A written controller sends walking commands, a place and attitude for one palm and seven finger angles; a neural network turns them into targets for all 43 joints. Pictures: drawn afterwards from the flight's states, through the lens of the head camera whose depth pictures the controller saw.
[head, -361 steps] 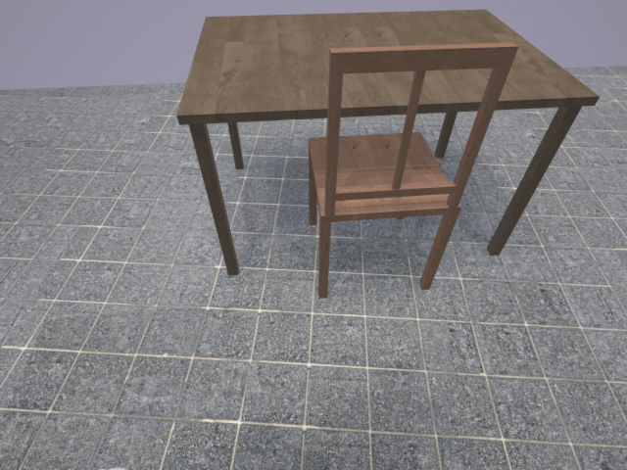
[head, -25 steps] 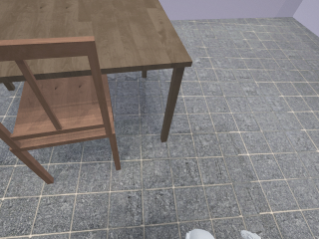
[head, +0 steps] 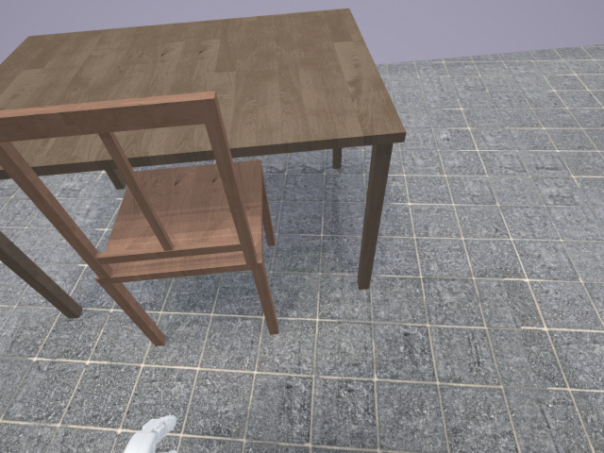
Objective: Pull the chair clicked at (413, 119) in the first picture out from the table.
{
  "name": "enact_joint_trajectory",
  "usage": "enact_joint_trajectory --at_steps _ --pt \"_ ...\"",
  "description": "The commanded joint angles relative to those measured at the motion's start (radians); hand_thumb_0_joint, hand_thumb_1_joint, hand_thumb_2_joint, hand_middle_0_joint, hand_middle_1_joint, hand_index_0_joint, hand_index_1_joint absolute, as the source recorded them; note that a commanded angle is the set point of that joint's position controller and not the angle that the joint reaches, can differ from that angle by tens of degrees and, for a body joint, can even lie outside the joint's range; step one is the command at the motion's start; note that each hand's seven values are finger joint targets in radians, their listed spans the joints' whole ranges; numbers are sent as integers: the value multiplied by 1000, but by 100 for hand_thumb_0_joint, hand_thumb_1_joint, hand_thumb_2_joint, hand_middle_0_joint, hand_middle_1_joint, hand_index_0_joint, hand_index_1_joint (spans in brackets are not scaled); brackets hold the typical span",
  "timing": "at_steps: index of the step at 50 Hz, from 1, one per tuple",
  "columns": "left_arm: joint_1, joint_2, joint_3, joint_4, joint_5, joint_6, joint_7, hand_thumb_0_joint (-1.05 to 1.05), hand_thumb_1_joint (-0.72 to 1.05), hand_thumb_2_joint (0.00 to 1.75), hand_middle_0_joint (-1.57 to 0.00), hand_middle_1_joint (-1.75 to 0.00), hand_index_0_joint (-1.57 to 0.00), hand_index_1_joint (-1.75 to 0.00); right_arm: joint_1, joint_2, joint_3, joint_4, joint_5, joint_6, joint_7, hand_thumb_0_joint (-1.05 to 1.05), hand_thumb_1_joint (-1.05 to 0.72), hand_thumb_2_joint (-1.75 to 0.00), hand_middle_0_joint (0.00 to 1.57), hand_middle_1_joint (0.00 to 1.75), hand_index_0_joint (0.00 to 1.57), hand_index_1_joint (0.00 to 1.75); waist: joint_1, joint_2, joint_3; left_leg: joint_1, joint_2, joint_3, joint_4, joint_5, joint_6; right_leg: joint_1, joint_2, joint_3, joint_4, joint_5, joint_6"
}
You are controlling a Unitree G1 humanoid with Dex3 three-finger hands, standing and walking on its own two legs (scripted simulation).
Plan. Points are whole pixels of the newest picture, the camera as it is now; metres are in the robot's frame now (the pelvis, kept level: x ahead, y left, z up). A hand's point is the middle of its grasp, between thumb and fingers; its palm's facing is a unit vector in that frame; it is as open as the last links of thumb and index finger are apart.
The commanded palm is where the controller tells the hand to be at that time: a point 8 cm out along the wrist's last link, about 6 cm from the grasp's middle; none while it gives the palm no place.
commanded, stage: turn to face it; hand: left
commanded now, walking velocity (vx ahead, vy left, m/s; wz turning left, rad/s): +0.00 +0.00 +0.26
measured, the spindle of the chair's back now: (142, 198) +0.61 +0.36 -0.06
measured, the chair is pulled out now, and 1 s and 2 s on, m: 0.00 0.00 0.00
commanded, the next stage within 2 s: take the last steps up to it in 0.02 s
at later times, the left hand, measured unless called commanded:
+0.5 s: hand out of the picture -0.08 +0.25 -0.18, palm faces +0.25 -0.95 -0.21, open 7.4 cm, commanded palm none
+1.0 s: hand (146, 402) +0.24 +0.28 -0.17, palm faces +0.17 -0.97 -0.20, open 7.4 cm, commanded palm none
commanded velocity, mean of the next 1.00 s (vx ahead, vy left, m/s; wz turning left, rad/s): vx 0.13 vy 0.04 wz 0.04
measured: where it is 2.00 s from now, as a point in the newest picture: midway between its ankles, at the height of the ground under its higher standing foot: outside the picture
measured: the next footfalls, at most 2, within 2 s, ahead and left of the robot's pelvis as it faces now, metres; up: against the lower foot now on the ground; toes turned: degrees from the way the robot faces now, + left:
left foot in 0.42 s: +0.00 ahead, +0.15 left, +0.00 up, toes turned +12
right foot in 0.90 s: +0.29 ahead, +0.05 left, +0.00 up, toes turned +3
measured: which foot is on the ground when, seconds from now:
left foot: up 0.00-0.40, down 0.42-0.90, up 0.92-1.00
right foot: down 0.00-0.42, up 0.44-0.88, down 0.90-1.00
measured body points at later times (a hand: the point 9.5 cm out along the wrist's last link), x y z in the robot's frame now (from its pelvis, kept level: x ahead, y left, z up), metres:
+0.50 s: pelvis +0.02 +0.07 +0.00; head +0.02 +0.09 +0.45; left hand -0.09 +0.30 -0.16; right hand +0.15 -0.16 -0.13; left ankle -0.04 +0.15 -0.73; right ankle +0.01 -0.08 -0.70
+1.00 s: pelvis +0.18 +0.10 -0.01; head +0.20 +0.09 +0.44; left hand +0.23 +0.33 -0.15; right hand +0.13 -0.12 -0.18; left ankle +0.03 +0.18 -0.66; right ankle +0.25 +0.05 -0.73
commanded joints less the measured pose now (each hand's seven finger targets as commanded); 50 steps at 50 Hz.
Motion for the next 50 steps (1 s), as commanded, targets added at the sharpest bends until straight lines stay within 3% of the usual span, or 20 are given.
enact_joint_trajectory --at_steps 1,5,13,16,19,20,21,22,24,27,30,38,41,43,44,45,46,47,48,50 --pt "-15 167 47 -72 3 -20 10 0 90 90 -20 -30 -20 -30 5 -86 -25 -52 -4 -3 13 0 -90 -90 20 30 20 30 10 -183 33 -134 99 36 363 51 -28 -33 -292 209 -294 125 -101" --pt "51 161 48 -44 7 -30 7 0 90 90 -20 -30 -20 -30 -8 -69 -16 -41 -2 -3 17 0 -90 -90 20 30 20 30 31 -200 19 -134 116 72 314 105 -48 22 -268 124 -291 156 -91" --pt "238 208 68 65 23 -50 -10 0 90 90 -20 -30 -20 -30 -164 -59 4 -76 -6 -30 35 0 -90 -90 20 30 20 30 123 -220 4 -122 141 140 -9 28 -31 161 -343 192 -350 -96 -118" --pt "226 215 72 85 28 -53 -14 0 90 90 -20 -30 -20 -30 -143 -46 10 -75 -2 -47 41 0 -90 -90 20 30 20 30 108 -242 -2 -19 134 164 -145 1 -6 110 -350 179 -349 -145 -122" --pt "200 201 67 104 19 -45 -21 0 90 90 -20 -30 -20 -30 -12 -36 16 -28 -1 -69 31 0 -90 -90 20 30 20 30 42 -180 -23 298 83 231 -415 146 9 -69 -265 54 -230 -191 -57" --pt "195 167 56 102 12 -38 -26 0 90 90 -20 -30 -20 -30 56 -83 8 -9 0 -77 19 0 -90 -90 20 30 20 30 6 -54 -44 451 136 157 -474 118 26 -197 -212 -1 -96 -207 -21" --pt "186 100 41 82 7 -33 -34 0 90 90 -20 -30 -20 -30 136 -177 -13 8 -9 -82 10 0 -90 -90 20 30 20 30 -33 234 -51 532 367 -171 -580 -49 104 -385 -90 -120 186 -249 32" --pt "120 85 30 47 17 -39 -32 0 90 90 -20 -30 -20 -30 191 -216 -18 12 -7 -78 1 0 -90 -90 20 30 20 30 -53 245 6 475 476 -311 -678 -47 187 -485 -56 -92 370 -297 35" --pt "105 99 35 60 26 -38 -37 0 90 90 -20 -30 -20 -30 111 -171 2 2 -7 -82 -9 0 -90 -90 20 30 20 30 -15 113 54 347 455 -247 -697 -75 214 -483 -110 -8 523 -204 14" --pt "165 86 28 121 21 -42 -49 0 90 90 -20 -30 -20 -30 48 -85 37 -1 1 -109 -15 0 -90 -90 20 30 20 30 38 51 114 322 343 -42 -669 360 169 -453 -120 -3 577 -13 32" --pt "200 75 27 142 15 -39 -41 0 90 90 -20 -30 -20 -30 91 -70 46 26 9 -130 -23 0 -90 -90 20 30 20 30 61 32 72 374 322 50 -621 790 163 -434 -99 -16 585 18 47" --pt "31 32 17 84 7 -41 -38 0 90 90 -20 -30 -20 -30 194 -42 52 107 -1 -138 -40 0 -90 -90 20 30 20 30 28 46 102 431 310 103 -549 1077 139 -384 -50 -77 291 74 9" --pt "116 41 22 103 8 -51 -26 0 90 90 -20 -30 -20 -30 181 -65 46 125 2 -133 -43 0 -90 -90 20 30 20 30 77 46 42 403 329 111 -408 1293 119 -165 5 -96 166 54 -33" --pt "284 67 33 156 13 -64 -21 0 90 90 -20 -30 -20 -30 160 -72 40 120 14 -131 -43 0 -90 -90 20 30 20 30 152 6 -33 318 283 137 -199 1221 84 86 31 -101 40 188 -50" --pt "389 127 48 185 18 -77 -14 0 90 90 -20 -30 -20 -30 159 -57 38 116 23 -132 -37 0 -90 -90 20 30 20 30 197 -90 -104 163 222 141 27 963 57 287 -77 39 -10 422 -105" --pt "439 189 63 196 15 -86 -6 0 90 90 -20 -30 -20 -30 209 -3 39 100 36 -136 -35 0 -90 -90 20 30 20 30 169 -242 -194 -44 46 183 360 87 15 432 -388 461 -78 889 -249" --pt "380 184 52 183 -8 -77 -1 0 90 90 -20 -30 -20 -30 211 -10 36 103 34 -118 -44 0 -90 -90 20 30 20 30 123 -157 -190 21 76 79 457 -132 22 271 -463 462 -159 976 -318" --pt "266 142 39 159 -8 -70 8 0 90 90 -20 -30 -20 -30 180 28 42 107 30 -101 -44 0 -90 -90 20 30 20 30 88 -95 -66 13 112 56 431 -107 18 129 -423 389 -206 855 -298" --pt "172 126 31 132 -1 -69 11 0 90 90 -20 -30 -20 -30 175 41 45 108 21 -82 -37 0 -90 -90 20 30 20 30 58 -145 -28 33 137 63 410 -58 9 -9 -382 346 -232 747 -261" --pt "68 74 17 103 4 -53 24 0 90 90 -20 -30 -20 -30 175 73 46 118 20 -47 -35 0 -90 -90 20 30 20 30 5 -87 18 106 171 62 301 -19 3 -195 -316 176 -236 683 -211"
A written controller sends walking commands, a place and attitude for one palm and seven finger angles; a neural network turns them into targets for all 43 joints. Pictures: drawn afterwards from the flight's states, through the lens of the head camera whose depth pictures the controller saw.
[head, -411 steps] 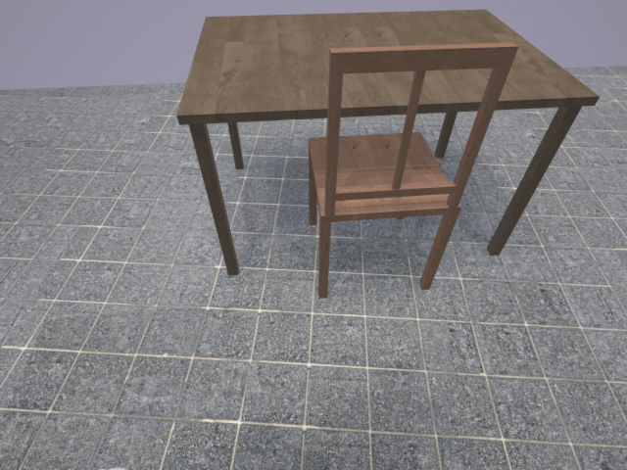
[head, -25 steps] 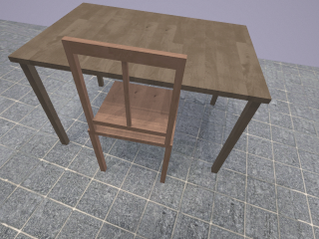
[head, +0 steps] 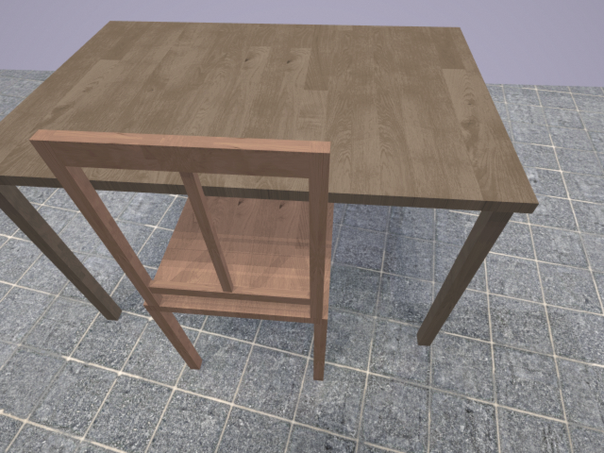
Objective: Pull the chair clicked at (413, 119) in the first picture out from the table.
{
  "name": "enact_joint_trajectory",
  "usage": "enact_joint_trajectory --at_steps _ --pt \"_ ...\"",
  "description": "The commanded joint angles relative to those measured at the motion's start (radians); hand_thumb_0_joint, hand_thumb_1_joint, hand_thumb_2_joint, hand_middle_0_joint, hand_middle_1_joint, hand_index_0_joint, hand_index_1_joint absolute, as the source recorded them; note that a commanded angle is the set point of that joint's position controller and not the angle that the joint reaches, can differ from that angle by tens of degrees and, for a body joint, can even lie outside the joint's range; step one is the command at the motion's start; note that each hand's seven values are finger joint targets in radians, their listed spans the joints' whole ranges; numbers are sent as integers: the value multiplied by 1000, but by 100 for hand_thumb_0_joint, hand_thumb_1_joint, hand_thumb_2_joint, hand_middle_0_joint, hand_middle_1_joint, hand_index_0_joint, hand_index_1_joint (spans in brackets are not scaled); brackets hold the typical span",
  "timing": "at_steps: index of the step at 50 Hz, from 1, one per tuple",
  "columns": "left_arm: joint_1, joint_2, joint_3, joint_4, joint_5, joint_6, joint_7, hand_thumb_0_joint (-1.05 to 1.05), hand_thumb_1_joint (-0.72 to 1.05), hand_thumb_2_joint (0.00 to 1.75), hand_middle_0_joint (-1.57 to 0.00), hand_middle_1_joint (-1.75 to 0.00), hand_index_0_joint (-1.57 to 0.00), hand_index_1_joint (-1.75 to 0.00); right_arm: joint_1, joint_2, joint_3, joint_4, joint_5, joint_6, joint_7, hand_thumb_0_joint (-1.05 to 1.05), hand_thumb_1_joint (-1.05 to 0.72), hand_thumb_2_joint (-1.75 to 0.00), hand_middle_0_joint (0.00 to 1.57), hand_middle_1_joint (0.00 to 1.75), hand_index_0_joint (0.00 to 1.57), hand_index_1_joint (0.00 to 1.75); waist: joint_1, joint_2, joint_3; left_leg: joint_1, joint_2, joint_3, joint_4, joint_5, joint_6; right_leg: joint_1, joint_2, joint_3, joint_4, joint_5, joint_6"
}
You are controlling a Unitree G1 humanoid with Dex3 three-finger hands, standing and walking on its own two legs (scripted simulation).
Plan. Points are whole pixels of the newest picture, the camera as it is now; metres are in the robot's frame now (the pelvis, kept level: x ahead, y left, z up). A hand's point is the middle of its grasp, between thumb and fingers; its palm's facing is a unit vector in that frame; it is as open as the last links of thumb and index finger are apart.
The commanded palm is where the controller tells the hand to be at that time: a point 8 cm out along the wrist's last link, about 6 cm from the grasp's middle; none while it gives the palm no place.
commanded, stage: come to a stop and stand still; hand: left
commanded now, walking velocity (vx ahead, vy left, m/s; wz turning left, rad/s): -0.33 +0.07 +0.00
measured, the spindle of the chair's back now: (211, 240) +0.47 +0.19 -0.05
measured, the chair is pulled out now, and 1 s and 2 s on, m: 0.00 0.00 0.00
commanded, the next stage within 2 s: look again from close up in 1.18 s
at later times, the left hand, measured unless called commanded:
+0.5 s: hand out of the picture +0.03 +0.25 -0.17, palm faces +0.07 -0.98 -0.18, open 7.4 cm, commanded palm none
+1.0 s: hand out of the picture -0.04 +0.22 -0.15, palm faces -0.01 -0.98 -0.18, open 7.4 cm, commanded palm none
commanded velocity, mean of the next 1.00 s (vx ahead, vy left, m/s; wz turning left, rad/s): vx -0.04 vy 0.01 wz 0.00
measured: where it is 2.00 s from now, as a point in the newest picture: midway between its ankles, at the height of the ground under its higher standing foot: outside the picture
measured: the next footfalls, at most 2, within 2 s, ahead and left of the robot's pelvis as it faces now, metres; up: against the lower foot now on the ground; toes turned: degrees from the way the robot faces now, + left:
left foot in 0.36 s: +0.06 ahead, +0.16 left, +0.00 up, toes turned -2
right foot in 0.66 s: +0.02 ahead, -0.03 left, +0.00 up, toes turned +1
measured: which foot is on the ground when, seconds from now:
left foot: up 0.00-0.34, down 0.36-1.00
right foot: down 0.00-0.38, up 0.40-0.64, down 0.66-1.00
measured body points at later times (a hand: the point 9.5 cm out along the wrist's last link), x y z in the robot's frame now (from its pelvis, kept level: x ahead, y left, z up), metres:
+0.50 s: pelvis +0.00 +0.07 +0.02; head +0.01 +0.09 +0.47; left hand +0.03 +0.30 -0.15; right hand +0.03 -0.16 -0.13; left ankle -0.01 +0.16 -0.72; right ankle +0.01 -0.06 -0.70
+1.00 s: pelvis -0.03 +0.06 +0.02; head -0.03 +0.05 +0.47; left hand -0.03 +0.27 -0.14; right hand -0.06 -0.16 -0.14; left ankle -0.01 +0.16 -0.72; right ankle -0.06 -0.05 -0.72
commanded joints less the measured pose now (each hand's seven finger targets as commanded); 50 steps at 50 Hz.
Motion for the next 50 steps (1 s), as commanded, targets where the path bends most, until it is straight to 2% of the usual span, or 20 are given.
enact_joint_trajectory --at_steps 1,4,9,13,16,17,18,19,21,23,24,27,30,32,34,35,37,38,44,50 --pt "16 126 19 -42 11 18 31 0 90 90 -20 -30 -20 -30 80 -6 -7 -47 2 34 3 0 -90 -90 20 30 20 30 -32 -62 -29 -14 83 -51 -35 34 -26 -115 -322 221 -294 596 -117" --pt "59 150 35 -34 16 33 28 0 90 90 -20 -30 -20 -30 40 -7 -17 -62 -3 47 12 0 -90 -90 20 30 20 30 6 -75 -82 -51 65 3 -131 56 -39 -31 -304 222 -301 422 -108" --pt "64 180 53 -47 22 52 23 0 90 90 -20 -30 -20 -30 -53 -41 -34 -109 -8 49 14 0 -90 -90 20 30 20 30 34 -175 -123 -124 54 7 -176 58 -62 77 -307 261 -268 428 -110" --pt "63 189 59 -57 28 60 21 0 90 90 -20 -30 -20 -30 -83 -49 -33 -129 -7 33 17 0 -90 -90 20 30 20 30 40 -222 -132 -76 41 21 -368 87 -59 110 -278 277 -251 327 -91" --pt "51 177 57 -48 15 66 22 0 90 90 -20 -30 -20 -30 -23 -49 -27 -106 -6 16 18 0 -90 -90 20 30 20 30 7 -187 -148 107 40 21 -687 289 -49 50 -232 255 -178 147 -10" --pt "62 143 46 -50 8 68 20 0 90 90 -20 -30 -20 -30 -22 -87 -29 -105 -8 4 16 0 -90 -90 20 30 20 30 14 -56 -143 148 114 -52 -775 332 -30 8 -175 213 -100 59 32" --pt "82 95 35 -54 0 72 15 0 90 90 -20 -30 -20 -30 -65 -142 -34 -132 -17 -3 13 0 -90 -90 20 30 20 30 35 147 -99 62 277 -246 -858 439 29 -26 -86 145 -39 -89 87" --pt "93 94 33 -50 5 75 16 0 90 90 -20 -30 -20 -30 -132 -162 -31 -159 -20 1 10 0 -90 -90 20 30 20 30 58 187 -60 -53 353 -282 -891 505 89 31 -68 112 34 -194 104" --pt "84 108 32 -15 10 87 19 0 90 90 -20 -30 -20 -30 -194 -132 -14 -154 -22 -8 -8 0 -90 -90 20 30 20 30 66 207 -23 -73 300 -219 -894 642 113 42 -68 159 156 -212 112" --pt "113 103 30 13 11 86 16 0 90 90 -20 -30 -20 -30 -195 -122 -9 -146 -21 -6 -14 0 -90 -90 20 30 20 30 68 149 -29 2 253 -143 -839 742 108 20 -62 162 192 -173 109" --pt "117 101 27 20 10 83 14 0 90 90 -20 -30 -20 -30 -186 -121 -10 -143 -18 -7 -14 0 -90 -90 20 30 20 30 64 100 -31 23 255 -133 -828 769 118 18 -66 155 187 -174 111" --pt "116 85 15 34 7 74 15 0 90 90 -20 -30 -20 -30 -147 -138 -12 -119 -16 -5 -13 0 -90 -90 20 30 20 30 41 92 -65 156 243 -128 -810 808 125 8 -77 129 92 -186 127" --pt "129 87 9 53 4 66 18 0 90 90 -20 -30 -20 -30 -113 -140 -14 -96 -12 -6 -11 0 -90 -90 20 30 20 30 34 70 -76 173 235 -141 -778 820 116 90 -85 124 -83 -114 126" --pt "181 93 4 88 5 53 22 0 90 90 -20 -30 -20 -30 -119 -125 -10 -90 -3 -9 -8 0 -90 -90 20 30 20 30 41 13 -103 146 182 -119 -736 701 60 190 -108 161 -249 89 114" --pt "168 121 0 97 4 44 23 0 90 90 -20 -30 -20 -30 -122 -101 -3 -86 5 -10 -1 0 -90 -90 20 30 20 30 23 -27 -73 106 133 -89 -759 534 12 198 -167 214 -259 214 82" --pt "166 121 -4 103 5 44 23 0 90 90 -20 -30 -20 -30 -121 -96 -3 -84 4 -11 2 0 -90 -90 20 30 20 30 20 -1 -66 111 123 -90 -782 485 3 182 -174 205 -253 184 80" --pt "160 100 -8 115 5 38 22 0 90 90 -20 -30 -20 -30 -119 -106 -3 -68 -3 -8 2 0 -90 -90 20 30 20 30 15 -136 -73 154 128 -70 -763 517 2 159 -150 201 -247 214 85" --pt "153 96 -12 115 3 38 22 0 90 90 -20 -30 -20 -30 -108 -112 -2 -61 -3 -8 3 0 -90 -90 20 30 20 30 12 -143 -57 153 129 -72 -783 473 2 146 -150 196 -260 155 88" --pt "167 101 -11 119 5 44 18 0 90 90 -20 -30 -20 -30 -101 -104 7 -31 -2 0 9 0 -90 -90 20 30 20 30 24 -82 49 80 112 -70 -846 260 0 99 -138 204 -314 -43 87" --pt "190 91 -10 124 3 41 18 0 90 90 -20 -30 -20 -30 -65 -83 10 -15 -6 0 8 0 -90 -90 20 30 20 30 25 -50 58 63 102 -63 -838 254 -5 85 -139 211 -320 -65 82"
